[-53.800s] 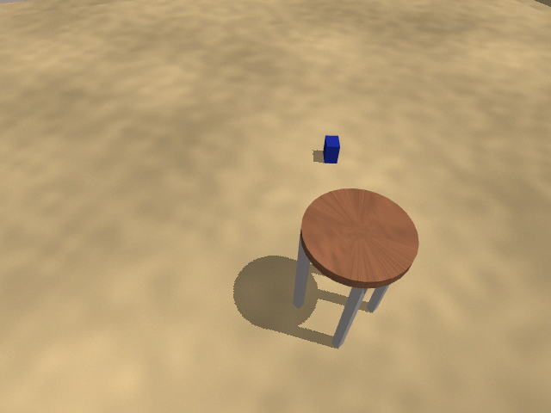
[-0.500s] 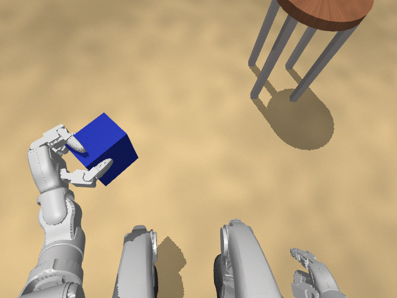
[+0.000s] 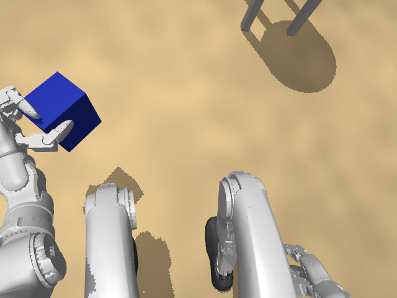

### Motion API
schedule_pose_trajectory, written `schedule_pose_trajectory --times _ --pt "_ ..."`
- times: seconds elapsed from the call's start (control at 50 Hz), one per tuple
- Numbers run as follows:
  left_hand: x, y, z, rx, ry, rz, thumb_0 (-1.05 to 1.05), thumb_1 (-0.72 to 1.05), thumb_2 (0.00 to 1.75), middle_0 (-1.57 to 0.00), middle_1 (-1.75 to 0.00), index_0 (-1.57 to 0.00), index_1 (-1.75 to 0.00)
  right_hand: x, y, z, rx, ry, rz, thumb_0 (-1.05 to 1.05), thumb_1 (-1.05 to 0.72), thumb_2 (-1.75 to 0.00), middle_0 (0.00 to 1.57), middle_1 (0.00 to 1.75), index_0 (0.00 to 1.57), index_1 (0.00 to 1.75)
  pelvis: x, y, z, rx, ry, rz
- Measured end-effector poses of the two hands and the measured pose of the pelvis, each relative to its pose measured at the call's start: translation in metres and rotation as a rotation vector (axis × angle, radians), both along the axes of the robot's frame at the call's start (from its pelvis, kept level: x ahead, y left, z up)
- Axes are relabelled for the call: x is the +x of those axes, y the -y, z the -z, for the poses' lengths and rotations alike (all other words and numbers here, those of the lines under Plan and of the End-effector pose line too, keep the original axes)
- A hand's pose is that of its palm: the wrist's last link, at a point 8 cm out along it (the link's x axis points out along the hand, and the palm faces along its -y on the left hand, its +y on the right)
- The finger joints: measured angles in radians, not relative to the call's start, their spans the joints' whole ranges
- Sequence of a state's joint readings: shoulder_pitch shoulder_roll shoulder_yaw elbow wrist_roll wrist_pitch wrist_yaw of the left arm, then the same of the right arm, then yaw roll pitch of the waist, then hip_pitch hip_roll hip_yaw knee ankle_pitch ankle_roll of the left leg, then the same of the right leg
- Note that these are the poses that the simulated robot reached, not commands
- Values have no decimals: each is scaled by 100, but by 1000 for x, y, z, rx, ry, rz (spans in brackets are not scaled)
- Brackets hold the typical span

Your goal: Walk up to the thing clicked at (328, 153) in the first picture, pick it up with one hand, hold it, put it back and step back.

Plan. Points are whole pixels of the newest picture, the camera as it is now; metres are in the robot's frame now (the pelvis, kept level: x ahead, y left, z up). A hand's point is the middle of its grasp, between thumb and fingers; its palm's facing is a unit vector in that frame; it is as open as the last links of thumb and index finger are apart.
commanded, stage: crouch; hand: left
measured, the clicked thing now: (63, 114) +0.47 +0.23 -0.09
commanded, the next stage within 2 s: lower in 0.74 s
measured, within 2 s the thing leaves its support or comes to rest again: neither
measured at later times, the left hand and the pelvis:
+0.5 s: hand (50, 129) +0.46 +0.27 -0.15, palm faces +0.38 -0.92 -0.04, open 6.8 cm; pelvis +0.00 +0.01 -0.06, yaw -4 degrees
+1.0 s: hand (57, 135) +0.46 +0.28 -0.20, palm faces +0.40 -0.92 -0.03, open 6.5 cm; pelvis +0.00 +0.02 -0.08, yaw -7 degrees
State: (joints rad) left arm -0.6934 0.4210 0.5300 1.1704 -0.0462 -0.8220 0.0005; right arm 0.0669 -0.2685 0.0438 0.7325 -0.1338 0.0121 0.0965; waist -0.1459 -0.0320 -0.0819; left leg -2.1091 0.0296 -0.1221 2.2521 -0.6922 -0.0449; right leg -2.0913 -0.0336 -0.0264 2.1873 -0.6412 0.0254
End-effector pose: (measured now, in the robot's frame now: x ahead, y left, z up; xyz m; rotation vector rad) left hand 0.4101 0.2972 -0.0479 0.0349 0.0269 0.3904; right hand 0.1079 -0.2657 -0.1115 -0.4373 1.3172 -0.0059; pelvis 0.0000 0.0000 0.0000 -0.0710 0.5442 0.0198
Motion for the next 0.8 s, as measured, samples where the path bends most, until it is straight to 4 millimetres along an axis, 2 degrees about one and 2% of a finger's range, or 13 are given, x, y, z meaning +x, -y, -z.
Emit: schedule_pose_trajectory --times 0.14,0.26,0.54,0.8 --pt "7 -6 35 -4 -1 0 0 -37 95 -64 -111 -129 -140 -22 1 23 -28 -52 -3 1 -89 -91 20 30 20 30 -4 -3 30 -19 30 10" --pt "9 -9 59 -9 -12 4 0 -35 94 -63 -110 -126 -137 -30 -1 33 -45 -81 -20 1 -89 -90 20 30 20 30 -5 -6 45 -38 50 17" --pt "12 -16 103 -13 -21 -4 0 -32 94 -61 -109 -127 -136 -26 0 41 -92 -123 -97 0 -89 -90 20 30 20 30 -4 -11 67 -77 90 31" --pt "16 -19 131 -12 -25 -2 0 -31 94 -59 -110 -131 -140 -26 0 40 -131 -159 -146 0 -89 -90 20 30 20 30 -3 -15 77 -109 119 44"
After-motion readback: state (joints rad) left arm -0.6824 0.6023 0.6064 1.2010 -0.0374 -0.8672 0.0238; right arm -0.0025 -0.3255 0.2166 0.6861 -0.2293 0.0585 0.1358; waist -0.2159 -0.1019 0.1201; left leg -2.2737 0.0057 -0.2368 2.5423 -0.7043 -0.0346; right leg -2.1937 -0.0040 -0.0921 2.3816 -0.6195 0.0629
